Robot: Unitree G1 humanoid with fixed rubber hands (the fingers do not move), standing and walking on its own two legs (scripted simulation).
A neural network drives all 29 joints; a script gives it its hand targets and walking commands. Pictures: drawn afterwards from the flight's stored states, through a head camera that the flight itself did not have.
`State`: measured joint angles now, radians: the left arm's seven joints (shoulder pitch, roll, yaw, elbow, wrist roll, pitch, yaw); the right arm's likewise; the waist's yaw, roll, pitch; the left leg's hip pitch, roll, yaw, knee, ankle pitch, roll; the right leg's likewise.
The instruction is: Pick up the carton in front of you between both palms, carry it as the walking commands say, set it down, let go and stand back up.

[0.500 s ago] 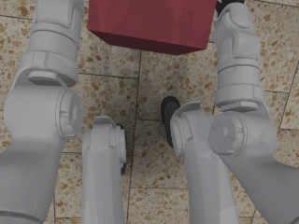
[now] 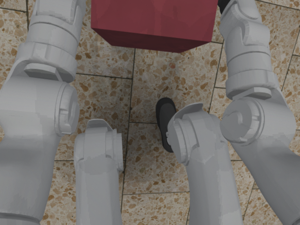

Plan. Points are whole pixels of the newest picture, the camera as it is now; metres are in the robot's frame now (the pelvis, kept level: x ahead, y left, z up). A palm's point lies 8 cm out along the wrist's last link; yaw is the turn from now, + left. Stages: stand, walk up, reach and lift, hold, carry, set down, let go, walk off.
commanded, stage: set down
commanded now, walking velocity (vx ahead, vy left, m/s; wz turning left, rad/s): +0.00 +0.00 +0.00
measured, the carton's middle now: out of the picture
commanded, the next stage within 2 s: none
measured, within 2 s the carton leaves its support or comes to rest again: rests again in 0.66 s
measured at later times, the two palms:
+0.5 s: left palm out of the picture +0.57 +0.07 -0.19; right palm (234, 3) +0.51 -0.23 -0.17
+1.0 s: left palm out of the picture +0.58 +0.12 -0.20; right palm (233, 14) +0.50 -0.25 -0.20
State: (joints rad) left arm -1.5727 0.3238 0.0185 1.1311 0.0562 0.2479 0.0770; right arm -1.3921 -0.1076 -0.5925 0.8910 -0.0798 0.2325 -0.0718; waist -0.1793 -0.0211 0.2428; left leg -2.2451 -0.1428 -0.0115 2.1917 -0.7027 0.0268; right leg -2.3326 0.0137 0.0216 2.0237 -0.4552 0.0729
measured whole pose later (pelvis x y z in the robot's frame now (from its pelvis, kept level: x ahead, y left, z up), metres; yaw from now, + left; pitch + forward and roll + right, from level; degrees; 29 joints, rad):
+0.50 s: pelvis +0.00 +0.00 -0.01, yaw +0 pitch +40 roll -5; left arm -1.63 0.28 0.13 1.14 0.17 0.22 -0.02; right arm -1.44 -0.19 -0.64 1.00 -0.11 0.19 -0.03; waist -0.15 -0.03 0.35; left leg -2.20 -0.14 -0.02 2.23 -0.71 0.03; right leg -2.29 0.01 0.01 2.06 -0.46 0.07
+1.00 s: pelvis -0.01 -0.01 -0.01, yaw +0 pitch +36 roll -6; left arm -1.69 0.52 -0.17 1.20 -0.13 0.15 0.01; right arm -1.49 -0.28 -0.48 1.19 0.10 0.04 -0.10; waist -0.15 -0.04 0.48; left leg -2.18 -0.11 -0.04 2.26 -0.70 0.02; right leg -2.25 -0.01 -0.04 2.08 -0.45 0.04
